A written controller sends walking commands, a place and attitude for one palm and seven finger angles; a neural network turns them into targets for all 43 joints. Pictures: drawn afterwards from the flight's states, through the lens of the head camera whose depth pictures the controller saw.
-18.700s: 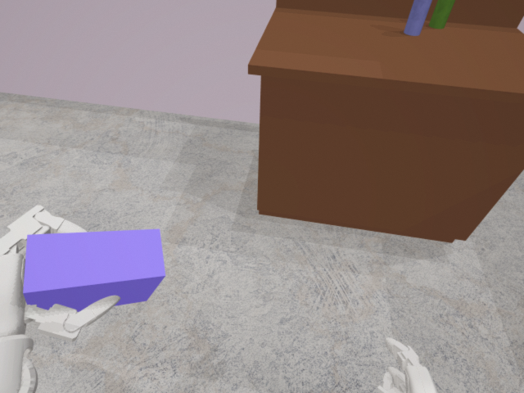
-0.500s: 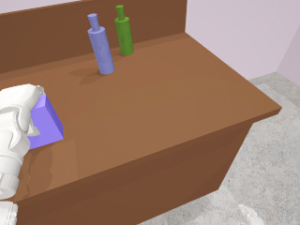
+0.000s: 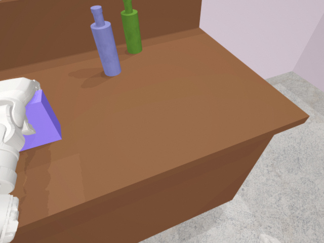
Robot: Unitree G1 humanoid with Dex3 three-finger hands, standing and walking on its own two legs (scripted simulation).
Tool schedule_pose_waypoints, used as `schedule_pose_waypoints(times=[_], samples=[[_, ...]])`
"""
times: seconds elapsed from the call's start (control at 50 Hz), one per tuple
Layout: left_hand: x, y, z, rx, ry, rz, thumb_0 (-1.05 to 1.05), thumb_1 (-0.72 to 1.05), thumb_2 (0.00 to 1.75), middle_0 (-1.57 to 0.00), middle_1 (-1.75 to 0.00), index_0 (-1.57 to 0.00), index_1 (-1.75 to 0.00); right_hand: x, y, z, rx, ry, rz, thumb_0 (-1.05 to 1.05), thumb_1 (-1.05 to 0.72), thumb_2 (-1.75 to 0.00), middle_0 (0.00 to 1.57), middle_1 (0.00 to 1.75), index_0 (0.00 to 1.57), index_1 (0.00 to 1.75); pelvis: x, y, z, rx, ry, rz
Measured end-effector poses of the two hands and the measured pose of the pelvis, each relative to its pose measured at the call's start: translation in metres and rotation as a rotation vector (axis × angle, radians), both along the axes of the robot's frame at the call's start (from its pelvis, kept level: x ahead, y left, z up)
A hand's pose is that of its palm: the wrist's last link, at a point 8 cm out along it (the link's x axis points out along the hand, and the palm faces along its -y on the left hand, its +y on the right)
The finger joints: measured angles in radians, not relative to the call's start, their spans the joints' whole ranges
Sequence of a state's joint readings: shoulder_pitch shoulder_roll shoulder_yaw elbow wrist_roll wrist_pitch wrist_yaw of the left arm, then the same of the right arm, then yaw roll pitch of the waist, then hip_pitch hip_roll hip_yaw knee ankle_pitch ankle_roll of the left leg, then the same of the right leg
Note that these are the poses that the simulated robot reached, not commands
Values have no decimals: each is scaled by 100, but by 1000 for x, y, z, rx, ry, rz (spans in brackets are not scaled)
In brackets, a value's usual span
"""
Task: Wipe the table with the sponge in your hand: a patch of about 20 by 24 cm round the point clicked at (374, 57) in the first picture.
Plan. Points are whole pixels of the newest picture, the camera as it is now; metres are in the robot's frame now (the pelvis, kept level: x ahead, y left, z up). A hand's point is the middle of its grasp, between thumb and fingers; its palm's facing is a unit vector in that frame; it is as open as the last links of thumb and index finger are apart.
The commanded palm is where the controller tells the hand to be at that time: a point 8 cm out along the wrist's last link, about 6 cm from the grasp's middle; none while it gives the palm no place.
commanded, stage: slide across to the middle lane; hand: left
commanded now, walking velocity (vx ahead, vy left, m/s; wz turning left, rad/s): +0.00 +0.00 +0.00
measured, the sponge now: (33, 127) +0.36 +0.37 +0.10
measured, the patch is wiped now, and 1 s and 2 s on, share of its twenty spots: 0.50 0.60 0.75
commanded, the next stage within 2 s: wipe back along the middle lane in 0.64 s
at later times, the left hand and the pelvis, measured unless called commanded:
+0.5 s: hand (57, 99) +0.41 +0.30 +0.15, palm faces +0.02 +0.02 -1.00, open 10.0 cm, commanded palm +0.38 +0.30 +0.20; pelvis +0.02 +0.01 +0.00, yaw +1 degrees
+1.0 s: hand (65, 103) +0.40 +0.27 +0.15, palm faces +0.03 +0.00 -1.00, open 10.0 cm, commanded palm +0.35 +0.26 +0.19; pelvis +0.03 -0.01 +0.00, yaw +0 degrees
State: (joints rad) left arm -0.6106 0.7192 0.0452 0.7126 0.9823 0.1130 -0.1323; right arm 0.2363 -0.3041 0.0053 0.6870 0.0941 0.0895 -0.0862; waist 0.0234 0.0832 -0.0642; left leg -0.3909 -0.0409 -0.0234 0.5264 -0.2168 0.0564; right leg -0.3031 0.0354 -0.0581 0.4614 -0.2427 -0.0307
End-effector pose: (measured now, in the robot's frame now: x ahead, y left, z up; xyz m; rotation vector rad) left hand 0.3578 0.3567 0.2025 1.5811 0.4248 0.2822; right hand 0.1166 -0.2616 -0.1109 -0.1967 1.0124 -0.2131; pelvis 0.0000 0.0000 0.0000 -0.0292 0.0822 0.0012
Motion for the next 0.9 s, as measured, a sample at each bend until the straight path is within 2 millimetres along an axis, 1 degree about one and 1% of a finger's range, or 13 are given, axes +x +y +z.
schedule_pose_waypoints(times=[0.04, 0.12, 0.24, 0.34, 0.48, 0.56, 0.66, 0.74, 0.82, 0.9], samples=[[3, 2, 0, 3, 3, 2, 2, -51, 106, -78, -133, -75, -133, 0, 2, 0, 0, 6, 0, 1, -90, -90, 20, 30, 20, 30, 1, 1, 0, 0, 4, 1], [9, -1, 0, 23, 6, -12, 2, -51, 106, -78, -133, -75, -133, 3, 6, 0, 5, 7, 3, 1, -90, -90, 20, 30, 20, 30, 3, 4, 1, -1, 7, 5], [15, -9, 2, 14, -32, -34, 2, -51, 106, -77, -133, -75, -133, 16, 16, 2, 19, -11, 23, 1, -90, -90, 20, 30, 20, 30, 8, 8, 2, 0, 2, 11], [23, -27, 3, 0, -72, -65, 1, -51, 106, -77, -134, -75, -133, 36, 28, 5, 38, -50, 59, 1, -90, -90, 20, 30, 20, 30, 12, 11, 3, 3, -4, 17], [34, -60, 0, -9, -109, -104, 1, -51, 106, -77, -134, -75, -133, 72, 46, 13, 80, -137, 113, 1, -90, -90, 20, 30, 20, 30, 19, 13, 4, 8, -6, 11], [36, -66, 0, -10, -123, -80, 1, -50, 106, -77, -134, -75, -133, 90, 52, 17, 100, -172, 135, 1, -90, -90, 20, 30, 20, 30, 23, 12, 5, 11, -5, 5], [34, -69, 1, -23, -121, -39, 1, -50, 106, -77, -134, -74, -134, 104, 53, 20, 109, -193, 157, 1, -90, -90, 20, 30, 20, 30, 27, 8, 5, 14, -7, 10], [32, -79, 0, -11, -106, -45, 1, -50, 106, -76, -134, -74, -134, 110, 49, 21, 104, -196, 170, 1, -90, -90, 20, 30, 20, 30, 29, 4, 5, 15, -13, 19], [32, -84, 0, -20, -102, -50, 1, -50, 106, -76, -134, -74, -134, 111, 43, 21, 96, -193, 166, 1, -90, -90, 20, 30, 20, 30, 29, -1, 4, 17, -18, 17], [29, -87, -1, -23, -104, -47, 1, -50, 106, -76, -135, -74, -134, 106, 35, 21, 96, -190, 148, 1, -90, -90, 20, 30, 20, 30, 30, -5, 5, 18, -23, 7]])
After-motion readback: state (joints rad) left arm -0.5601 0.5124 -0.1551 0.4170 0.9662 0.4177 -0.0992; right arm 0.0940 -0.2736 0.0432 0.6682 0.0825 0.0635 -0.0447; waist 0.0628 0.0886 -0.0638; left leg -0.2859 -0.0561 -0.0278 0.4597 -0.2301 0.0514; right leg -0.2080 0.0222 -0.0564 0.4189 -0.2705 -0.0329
